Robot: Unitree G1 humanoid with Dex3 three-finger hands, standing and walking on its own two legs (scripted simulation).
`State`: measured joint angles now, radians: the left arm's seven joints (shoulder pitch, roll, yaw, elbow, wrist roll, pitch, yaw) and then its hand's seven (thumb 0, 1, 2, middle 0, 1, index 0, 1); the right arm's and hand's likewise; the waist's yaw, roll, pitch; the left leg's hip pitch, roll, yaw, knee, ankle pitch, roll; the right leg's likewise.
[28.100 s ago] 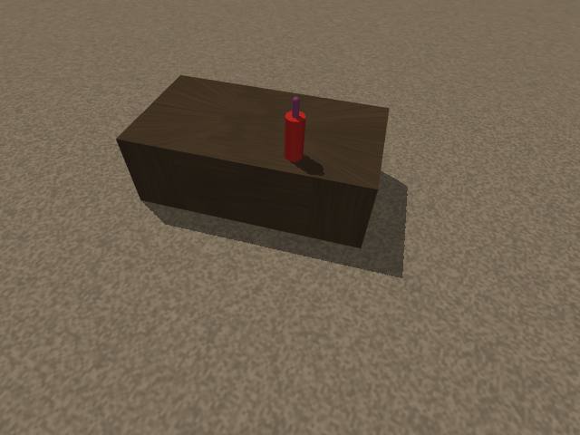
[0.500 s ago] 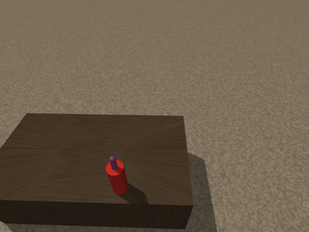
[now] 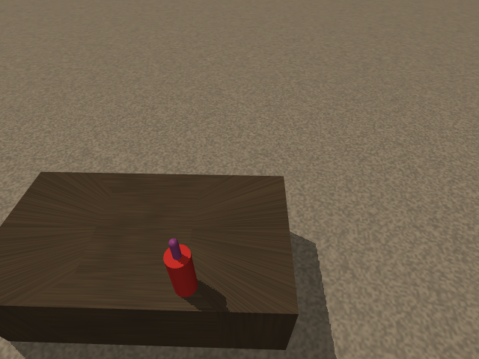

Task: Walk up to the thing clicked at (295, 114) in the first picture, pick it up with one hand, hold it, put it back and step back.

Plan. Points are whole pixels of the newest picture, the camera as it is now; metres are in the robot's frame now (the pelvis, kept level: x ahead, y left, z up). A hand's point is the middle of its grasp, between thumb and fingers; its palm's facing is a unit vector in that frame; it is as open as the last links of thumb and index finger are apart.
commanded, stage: home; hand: left
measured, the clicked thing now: (180, 265) +0.46 +0.18 -0.29
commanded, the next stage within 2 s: stand in 0.42 s
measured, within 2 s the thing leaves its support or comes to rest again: neither
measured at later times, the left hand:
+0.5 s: hand out of the picture +0.08 +0.25 -0.15, palm faces +0.00 -0.93 -0.37, open 17.6 cm
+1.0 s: hand out of the picture +0.10 +0.24 -0.15, palm faces +0.00 -0.93 -0.36, open 9.0 cm
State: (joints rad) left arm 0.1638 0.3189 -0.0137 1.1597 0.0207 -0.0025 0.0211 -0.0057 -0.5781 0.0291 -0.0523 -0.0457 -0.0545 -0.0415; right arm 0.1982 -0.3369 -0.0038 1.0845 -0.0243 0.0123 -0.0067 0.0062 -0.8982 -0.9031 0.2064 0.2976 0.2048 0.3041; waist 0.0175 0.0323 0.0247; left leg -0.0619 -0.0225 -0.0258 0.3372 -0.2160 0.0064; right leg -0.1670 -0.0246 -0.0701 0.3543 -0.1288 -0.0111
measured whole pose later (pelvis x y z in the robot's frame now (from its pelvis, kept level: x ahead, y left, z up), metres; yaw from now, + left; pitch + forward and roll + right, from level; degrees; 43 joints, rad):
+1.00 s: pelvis +0.03 -0.01 +0.00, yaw +0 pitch -2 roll +0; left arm 0.09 0.32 0.00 1.17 0.01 -0.01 0.01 0.00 0.59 0.83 -0.20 -0.29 -0.20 -0.29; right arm 0.14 -0.35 0.00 1.11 -0.02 0.00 -0.01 0.01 -0.90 -0.90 0.21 0.30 0.20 0.30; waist 0.01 0.03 0.04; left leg -0.01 0.00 -0.03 0.28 -0.22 -0.01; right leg -0.13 0.00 -0.08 0.32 -0.15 -0.03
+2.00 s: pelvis +0.03 -0.02 +0.00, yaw -1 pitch -2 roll +0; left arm 0.10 0.33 0.01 1.15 0.00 -0.01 0.00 0.00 0.90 0.90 -0.20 -0.30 -0.21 -0.30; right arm 0.15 -0.35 0.00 1.11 -0.02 0.00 -0.01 0.01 -0.90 -0.90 0.21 0.30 0.20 0.30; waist 0.00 0.02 0.04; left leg -0.01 0.01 -0.02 0.27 -0.23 -0.02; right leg -0.13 0.01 -0.07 0.32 -0.15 -0.03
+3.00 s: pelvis +0.03 -0.02 +0.00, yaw -2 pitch -2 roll +0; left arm 0.09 0.34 0.01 1.15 0.00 -0.01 0.00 0.00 0.90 0.90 -0.20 -0.30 -0.21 -0.30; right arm 0.15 -0.35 0.01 1.10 -0.02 -0.01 0.00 0.01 -0.90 -0.90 0.21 0.30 0.20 0.30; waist 0.00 0.02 0.05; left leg 0.00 0.02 -0.01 0.27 -0.23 -0.02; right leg -0.14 0.02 -0.05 0.32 -0.15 -0.04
